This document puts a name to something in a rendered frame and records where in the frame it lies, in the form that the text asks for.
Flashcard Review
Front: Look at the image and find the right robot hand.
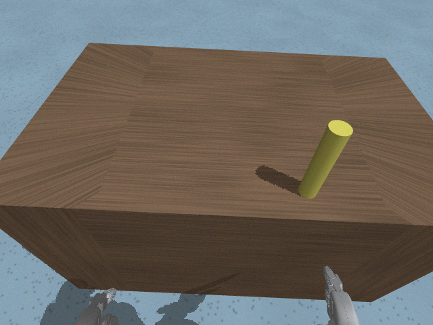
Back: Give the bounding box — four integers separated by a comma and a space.
318, 266, 360, 325

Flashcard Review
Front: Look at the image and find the can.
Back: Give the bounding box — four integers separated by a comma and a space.
298, 120, 353, 198

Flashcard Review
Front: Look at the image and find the left robot hand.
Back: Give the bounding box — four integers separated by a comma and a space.
75, 288, 119, 325

